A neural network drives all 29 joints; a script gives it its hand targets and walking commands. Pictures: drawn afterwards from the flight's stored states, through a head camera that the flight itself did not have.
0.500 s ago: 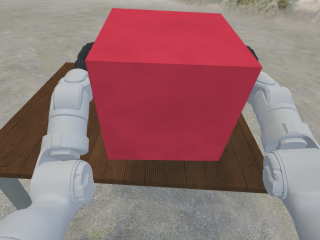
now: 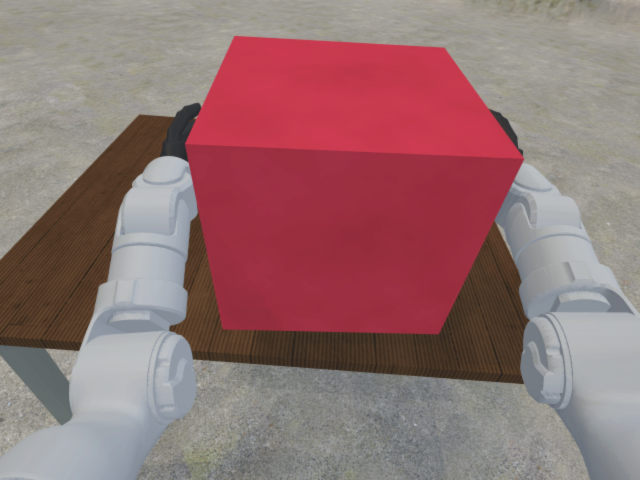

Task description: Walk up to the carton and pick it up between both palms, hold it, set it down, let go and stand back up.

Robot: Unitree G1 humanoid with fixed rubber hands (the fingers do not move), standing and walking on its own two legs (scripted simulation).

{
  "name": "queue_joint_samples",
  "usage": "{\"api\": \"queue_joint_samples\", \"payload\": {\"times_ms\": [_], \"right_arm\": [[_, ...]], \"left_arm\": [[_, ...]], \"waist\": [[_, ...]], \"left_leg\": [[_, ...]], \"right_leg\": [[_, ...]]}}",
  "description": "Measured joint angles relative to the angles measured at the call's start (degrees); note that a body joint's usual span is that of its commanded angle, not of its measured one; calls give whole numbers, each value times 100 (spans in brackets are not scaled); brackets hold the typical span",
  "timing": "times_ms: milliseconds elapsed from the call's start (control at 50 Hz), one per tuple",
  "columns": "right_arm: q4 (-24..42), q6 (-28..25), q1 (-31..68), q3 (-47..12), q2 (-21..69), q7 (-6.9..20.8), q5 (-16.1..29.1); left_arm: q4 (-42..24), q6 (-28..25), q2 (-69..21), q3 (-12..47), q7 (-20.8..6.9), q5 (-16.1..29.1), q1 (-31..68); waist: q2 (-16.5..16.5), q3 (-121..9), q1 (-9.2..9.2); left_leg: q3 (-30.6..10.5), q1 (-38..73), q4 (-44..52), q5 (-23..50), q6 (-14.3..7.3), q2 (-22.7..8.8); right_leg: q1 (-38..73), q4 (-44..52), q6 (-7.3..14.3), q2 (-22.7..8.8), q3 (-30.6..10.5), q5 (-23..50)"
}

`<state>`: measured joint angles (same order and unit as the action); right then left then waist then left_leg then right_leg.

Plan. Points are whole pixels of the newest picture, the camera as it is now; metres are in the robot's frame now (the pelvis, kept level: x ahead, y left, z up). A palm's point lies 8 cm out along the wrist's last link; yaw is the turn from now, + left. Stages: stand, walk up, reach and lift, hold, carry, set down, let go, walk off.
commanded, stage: set down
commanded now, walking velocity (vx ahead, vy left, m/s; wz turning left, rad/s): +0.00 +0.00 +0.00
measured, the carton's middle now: (336, 184) +0.45 -0.02 +0.19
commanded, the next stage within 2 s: none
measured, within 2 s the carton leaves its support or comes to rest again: rests again in 1.22 s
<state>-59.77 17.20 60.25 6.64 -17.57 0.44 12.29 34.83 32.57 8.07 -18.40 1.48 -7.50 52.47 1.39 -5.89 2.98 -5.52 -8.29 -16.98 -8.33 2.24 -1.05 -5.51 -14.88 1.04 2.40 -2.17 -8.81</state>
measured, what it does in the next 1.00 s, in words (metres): stands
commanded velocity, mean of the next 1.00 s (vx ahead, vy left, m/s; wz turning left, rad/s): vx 0.00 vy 0.00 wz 0.00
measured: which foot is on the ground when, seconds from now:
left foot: down 0.00-1.00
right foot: down 0.00-1.00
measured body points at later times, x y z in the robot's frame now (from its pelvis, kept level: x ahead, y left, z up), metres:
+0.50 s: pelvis +0.00 +0.00 +0.00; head -0.02 +0.01 +0.45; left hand +0.43 +0.17 +0.20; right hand +0.44 -0.21 +0.21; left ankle +0.01 +0.14 -0.75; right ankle -0.01 -0.11 -0.75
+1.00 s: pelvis +0.00 +0.00 +0.00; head +0.00 +0.01 +0.45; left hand +0.43 +0.17 +0.17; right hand +0.44 -0.22 +0.17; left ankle +0.01 +0.14 -0.75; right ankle -0.01 -0.10 -0.75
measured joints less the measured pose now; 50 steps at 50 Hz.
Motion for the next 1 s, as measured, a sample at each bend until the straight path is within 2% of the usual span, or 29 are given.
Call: {"api": "queue_joint_samples", "payload": {"times_ms": [380, 480, 640, 840, 1000], "right_arm": [[3, -270, -272, 151, 34, 181, -307], [17, -324, -296, 520, 138, 254, -744], [4, -492, -327, 877, 201, 446, -1093], [35, -714, -551, 940, 224, 557, -1212], [64, -864, -681, 1025, 255, 597, -1353]], "left_arm": [[-48, -232, -202, -28, 104, -11, -284], [191, -389, -248, -228, 13, -63, -149], [149, -466, -332, -294, -23, -241, -135], [-47, -584, -486, -248, 60, -260, -436], [43, -765, -534, -267, 68, -258, -491]], "waist": [[-46, 69, -115], [-9, -33, -146], [31, 43, -196], [9, 67, -262], [-12, 80, -323]], "left_leg": [[61, -64, 35, -4, 19, -28], [82, -225, 59, 31, 17, -18], [145, -257, 48, 18, 1, -7], [251, -337, -37, -44, -18, -22], [302, -355, -5, -10, -27, -28]], "right_leg": [[-121, -55, 22, 3, 35, -35], [-330, -125, 13, -16, 46, -46], [-393, -170, -2, -47, 71, -62], [-491, -211, -3, -71, 163, -69], [-534, -202, 1, -87, 208, -34]]}}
